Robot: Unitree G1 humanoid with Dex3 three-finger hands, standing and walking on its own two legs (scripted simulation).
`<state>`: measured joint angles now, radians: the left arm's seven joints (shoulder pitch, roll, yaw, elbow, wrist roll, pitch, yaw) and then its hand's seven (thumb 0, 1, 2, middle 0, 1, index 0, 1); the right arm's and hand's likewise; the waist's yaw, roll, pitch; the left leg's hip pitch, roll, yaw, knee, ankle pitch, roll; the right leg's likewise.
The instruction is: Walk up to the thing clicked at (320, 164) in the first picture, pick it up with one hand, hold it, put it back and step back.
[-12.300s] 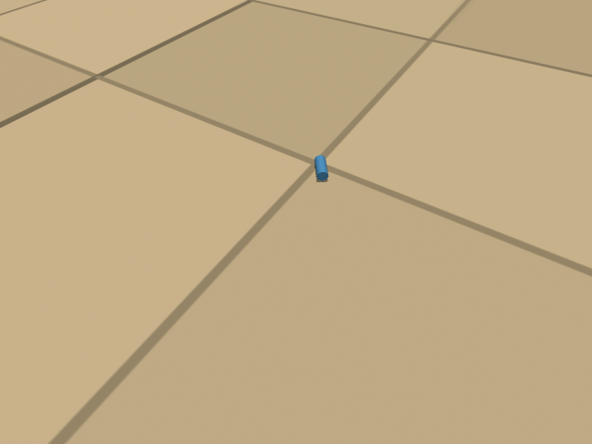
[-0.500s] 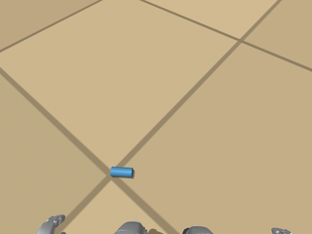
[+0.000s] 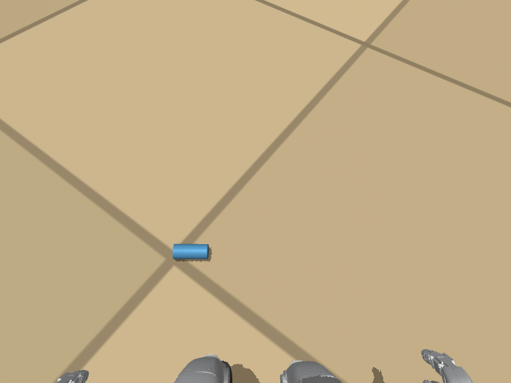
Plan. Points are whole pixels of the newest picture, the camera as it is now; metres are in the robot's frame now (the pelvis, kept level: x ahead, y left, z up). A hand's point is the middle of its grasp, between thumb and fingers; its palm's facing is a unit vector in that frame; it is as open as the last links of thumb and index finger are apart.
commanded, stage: walk up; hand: left
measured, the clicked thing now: (191, 251) +0.57 +0.26 -0.73
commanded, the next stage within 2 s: none
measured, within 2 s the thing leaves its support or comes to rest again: neither
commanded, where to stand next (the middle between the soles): +0.20 -0.01 m, yaw +4 degrees
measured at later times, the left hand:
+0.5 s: hand out of the picture -0.02 +0.20 -0.14, palm faces +0.07 -0.93 -0.36, open 7.4 cm
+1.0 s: hand out of the picture -0.21 +0.17 -0.12, palm faces +0.12 -0.89 -0.44, open 7.4 cm
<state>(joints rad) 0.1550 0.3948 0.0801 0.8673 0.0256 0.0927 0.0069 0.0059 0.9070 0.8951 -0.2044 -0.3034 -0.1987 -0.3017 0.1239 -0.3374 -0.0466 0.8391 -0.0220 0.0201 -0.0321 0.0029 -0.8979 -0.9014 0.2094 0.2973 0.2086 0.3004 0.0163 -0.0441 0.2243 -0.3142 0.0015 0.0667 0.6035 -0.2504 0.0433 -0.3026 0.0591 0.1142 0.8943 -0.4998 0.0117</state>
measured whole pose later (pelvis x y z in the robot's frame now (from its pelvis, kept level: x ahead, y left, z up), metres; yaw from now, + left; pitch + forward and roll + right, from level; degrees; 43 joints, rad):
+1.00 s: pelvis -0.21 -0.10 +0.00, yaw +5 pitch -3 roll +0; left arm 0.33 0.35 0.07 0.95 0.04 -0.04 -0.01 0.01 0.90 0.89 -0.21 -0.30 -0.20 -0.30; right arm 0.20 -0.43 -0.07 0.89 -0.04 0.04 0.03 0.00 -0.90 -0.90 0.20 0.30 0.20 0.30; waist 0.05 0.08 0.06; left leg -0.37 0.02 -0.07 0.84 -0.45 0.01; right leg -0.19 0.00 0.04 0.57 -0.33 0.00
